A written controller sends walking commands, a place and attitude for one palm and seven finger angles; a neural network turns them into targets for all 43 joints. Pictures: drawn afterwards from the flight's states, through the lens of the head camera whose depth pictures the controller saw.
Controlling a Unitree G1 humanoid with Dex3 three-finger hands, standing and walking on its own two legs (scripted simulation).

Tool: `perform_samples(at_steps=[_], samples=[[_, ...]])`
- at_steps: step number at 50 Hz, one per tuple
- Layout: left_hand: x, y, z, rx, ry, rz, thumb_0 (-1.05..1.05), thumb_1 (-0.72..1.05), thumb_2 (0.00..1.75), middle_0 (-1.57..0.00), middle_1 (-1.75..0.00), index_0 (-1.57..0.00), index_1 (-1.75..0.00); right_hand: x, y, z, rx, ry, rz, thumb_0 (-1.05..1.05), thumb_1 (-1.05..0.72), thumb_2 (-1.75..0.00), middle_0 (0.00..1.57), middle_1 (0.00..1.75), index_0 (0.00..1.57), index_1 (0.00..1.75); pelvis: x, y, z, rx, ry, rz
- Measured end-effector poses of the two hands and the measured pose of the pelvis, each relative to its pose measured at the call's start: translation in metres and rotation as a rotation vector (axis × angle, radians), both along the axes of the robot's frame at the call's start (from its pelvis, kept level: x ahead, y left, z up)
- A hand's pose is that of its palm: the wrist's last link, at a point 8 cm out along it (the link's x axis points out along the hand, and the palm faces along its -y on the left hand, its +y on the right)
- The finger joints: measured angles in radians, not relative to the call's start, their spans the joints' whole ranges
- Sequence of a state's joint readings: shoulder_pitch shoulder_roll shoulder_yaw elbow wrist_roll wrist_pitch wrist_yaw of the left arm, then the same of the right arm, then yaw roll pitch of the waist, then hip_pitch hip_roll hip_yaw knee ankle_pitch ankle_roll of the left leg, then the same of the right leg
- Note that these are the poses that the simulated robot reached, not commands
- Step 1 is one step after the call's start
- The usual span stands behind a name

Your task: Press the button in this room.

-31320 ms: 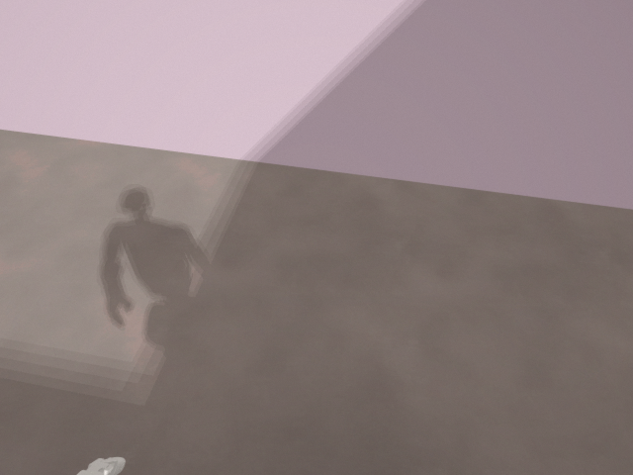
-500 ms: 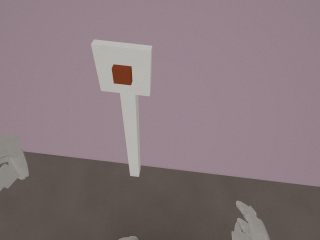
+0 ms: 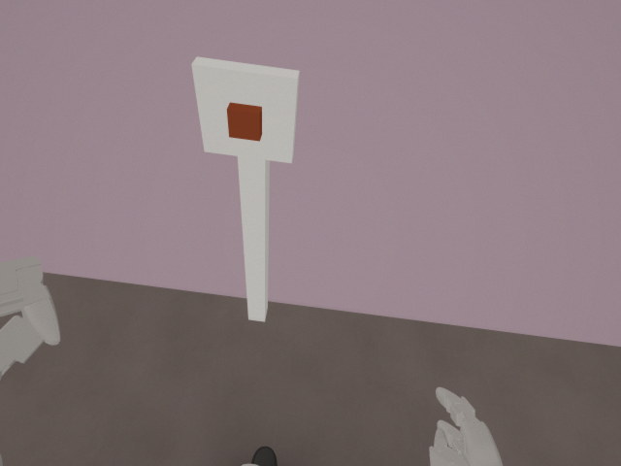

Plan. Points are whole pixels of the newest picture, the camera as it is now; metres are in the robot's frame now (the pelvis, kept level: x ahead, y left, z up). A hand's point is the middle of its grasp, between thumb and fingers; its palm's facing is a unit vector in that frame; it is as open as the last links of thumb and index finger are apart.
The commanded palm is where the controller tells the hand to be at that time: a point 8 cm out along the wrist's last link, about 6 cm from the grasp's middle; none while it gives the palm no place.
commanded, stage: stop stepping back and stand still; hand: left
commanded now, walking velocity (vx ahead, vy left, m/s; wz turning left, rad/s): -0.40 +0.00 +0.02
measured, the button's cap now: (245, 121) +0.66 +0.19 +0.08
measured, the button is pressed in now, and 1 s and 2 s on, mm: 0 0 0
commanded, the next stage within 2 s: let the arm hang, fingers relaxed in 0.74 s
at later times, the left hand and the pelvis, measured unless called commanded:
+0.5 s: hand out of the picture +0.11 +0.26 +0.17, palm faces +0.43 -0.84 -0.34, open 3.1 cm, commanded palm +0.05 +0.29 +0.18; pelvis -0.08 +0.01 -0.01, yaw -1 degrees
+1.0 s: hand out of the picture +0.09 +0.25 -0.07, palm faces +0.16 -0.92 -0.36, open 3.0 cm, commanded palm none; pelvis -0.08 +0.02 -0.01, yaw +2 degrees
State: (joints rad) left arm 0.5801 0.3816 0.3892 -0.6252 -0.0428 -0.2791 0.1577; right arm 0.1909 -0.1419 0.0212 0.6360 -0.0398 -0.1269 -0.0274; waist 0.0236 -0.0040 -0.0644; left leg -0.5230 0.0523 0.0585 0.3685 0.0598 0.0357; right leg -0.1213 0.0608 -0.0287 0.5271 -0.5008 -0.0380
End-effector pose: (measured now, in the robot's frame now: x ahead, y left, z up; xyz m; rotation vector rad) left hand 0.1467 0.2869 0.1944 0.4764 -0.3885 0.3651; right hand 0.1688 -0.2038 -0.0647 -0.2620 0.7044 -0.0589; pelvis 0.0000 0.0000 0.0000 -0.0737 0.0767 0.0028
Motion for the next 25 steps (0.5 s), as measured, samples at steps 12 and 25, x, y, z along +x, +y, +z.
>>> perform_samples(at_steps=[12, 25], samples=[[-0.016, -0.015, -0.005, 0.027, 0.05, -0.122, 0.01, 0.88, 0.9, -1.31, -1.5, -1.31, -1.5, -0.082, -0.034, 0.001, -0.031, -0.02, -0.172, 0.01, -0.91, -0.89, 0.21, 0.3, 0.2, 0.3, -0.049, -0.001, -0.005, 0.046, -0.075, -0.05], [-0.074, 0.009, -0.019, -0.043, 0.024, 0.018, 0.01, 0.88, 0.9, -1.31, -1.5, -1.31, -1.5, -0.141, -0.053, -0.011, -0.125, 0.074, -0.189, 0.01, -0.91, -0.89, 0.21, 0.3, 0.2, 0.3, -0.078, 0.013, -0.009, 0.049, -0.086, -0.013]])
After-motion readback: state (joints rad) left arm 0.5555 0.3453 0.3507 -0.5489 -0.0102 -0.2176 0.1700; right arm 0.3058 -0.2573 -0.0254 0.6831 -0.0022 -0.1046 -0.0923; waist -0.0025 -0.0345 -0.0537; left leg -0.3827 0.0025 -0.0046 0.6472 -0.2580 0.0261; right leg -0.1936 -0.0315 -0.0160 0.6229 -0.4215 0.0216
